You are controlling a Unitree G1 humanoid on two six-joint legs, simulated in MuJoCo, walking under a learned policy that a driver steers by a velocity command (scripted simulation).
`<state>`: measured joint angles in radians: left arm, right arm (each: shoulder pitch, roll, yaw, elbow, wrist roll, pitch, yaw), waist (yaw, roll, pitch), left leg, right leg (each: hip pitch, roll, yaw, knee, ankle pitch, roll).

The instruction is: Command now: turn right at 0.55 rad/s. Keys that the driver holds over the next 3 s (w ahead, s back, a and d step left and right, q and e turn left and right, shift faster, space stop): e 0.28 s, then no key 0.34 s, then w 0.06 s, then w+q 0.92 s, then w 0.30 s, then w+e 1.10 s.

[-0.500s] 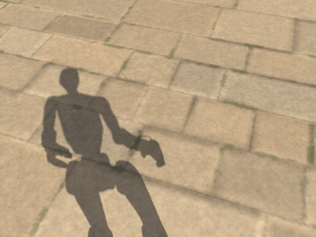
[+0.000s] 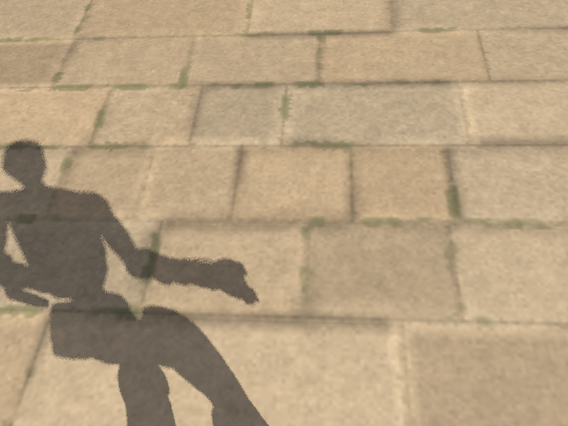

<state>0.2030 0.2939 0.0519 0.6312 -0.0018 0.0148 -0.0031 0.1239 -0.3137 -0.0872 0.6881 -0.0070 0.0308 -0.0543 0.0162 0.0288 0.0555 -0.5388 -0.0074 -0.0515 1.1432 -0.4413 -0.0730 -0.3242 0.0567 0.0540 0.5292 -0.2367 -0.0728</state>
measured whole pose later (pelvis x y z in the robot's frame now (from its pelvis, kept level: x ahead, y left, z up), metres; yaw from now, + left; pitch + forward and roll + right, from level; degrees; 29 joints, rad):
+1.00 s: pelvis +0.09 +0.02 +0.00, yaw -9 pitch +1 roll -2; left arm 0.40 0.29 0.07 0.76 -0.01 -0.05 0.02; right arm 0.17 -0.31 -0.05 0.73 0.03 -0.04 0.05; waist 0.07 0.01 0.02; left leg -0.52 0.06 0.01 0.75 -0.26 0.02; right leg 0.02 -0.03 -0.05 0.29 -0.33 0.03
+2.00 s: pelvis +0.62 +0.09 +0.00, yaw +17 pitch +1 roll -3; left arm 0.40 0.30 0.06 0.84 -0.03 -0.08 -0.02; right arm 0.04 -0.28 -0.02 0.64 0.01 -0.07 0.03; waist 0.12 0.04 0.04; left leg -0.58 0.07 -0.05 0.59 -0.05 0.00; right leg 0.00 0.03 -0.03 0.25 -0.27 0.00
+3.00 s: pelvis +1.15 +0.14 +0.00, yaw -16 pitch +2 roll +0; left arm 0.35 0.30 0.07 0.72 -0.03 -0.04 0.01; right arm 0.02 -0.29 -0.03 0.68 0.00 -0.10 0.02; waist 0.09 0.04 0.04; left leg -0.58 0.03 -0.11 0.54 0.03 -0.06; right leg -0.10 0.11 0.17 0.40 -0.31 -0.07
